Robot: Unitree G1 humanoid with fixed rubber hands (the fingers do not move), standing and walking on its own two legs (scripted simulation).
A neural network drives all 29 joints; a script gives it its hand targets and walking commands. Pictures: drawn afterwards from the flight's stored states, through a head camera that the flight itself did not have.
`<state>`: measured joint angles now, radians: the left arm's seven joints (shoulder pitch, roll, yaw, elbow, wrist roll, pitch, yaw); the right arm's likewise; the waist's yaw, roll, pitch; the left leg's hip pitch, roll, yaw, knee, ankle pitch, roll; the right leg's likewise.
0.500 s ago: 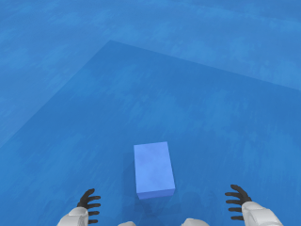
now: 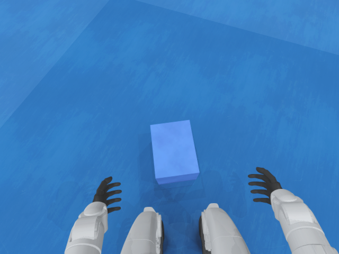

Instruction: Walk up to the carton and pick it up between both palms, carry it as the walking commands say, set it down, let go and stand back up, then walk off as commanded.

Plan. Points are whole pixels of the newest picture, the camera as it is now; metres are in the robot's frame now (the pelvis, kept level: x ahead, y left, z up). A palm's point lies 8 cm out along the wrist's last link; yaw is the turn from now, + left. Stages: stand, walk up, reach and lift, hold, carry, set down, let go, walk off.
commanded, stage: reach and lift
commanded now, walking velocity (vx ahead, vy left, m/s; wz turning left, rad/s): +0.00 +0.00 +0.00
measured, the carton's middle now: (173, 153) +0.50 +0.01 -0.62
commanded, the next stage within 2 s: none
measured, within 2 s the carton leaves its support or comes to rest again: neither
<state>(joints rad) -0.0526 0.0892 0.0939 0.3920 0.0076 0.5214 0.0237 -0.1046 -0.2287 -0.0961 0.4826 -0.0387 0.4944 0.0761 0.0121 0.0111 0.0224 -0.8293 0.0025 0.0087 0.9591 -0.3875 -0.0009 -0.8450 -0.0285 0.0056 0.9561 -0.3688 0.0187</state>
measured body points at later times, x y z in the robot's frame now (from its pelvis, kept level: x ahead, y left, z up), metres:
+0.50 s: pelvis -0.03 -0.01 -0.03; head +0.19 -0.01 +0.36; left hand +0.36 +0.19 -0.14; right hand +0.38 -0.22 -0.14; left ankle +0.04 +0.12 -0.68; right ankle +0.05 -0.13 -0.68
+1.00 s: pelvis -0.02 -0.01 -0.05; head +0.28 -0.01 +0.28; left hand +0.49 +0.19 -0.16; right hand +0.51 -0.20 -0.16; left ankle +0.04 +0.12 -0.68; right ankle +0.05 -0.13 -0.68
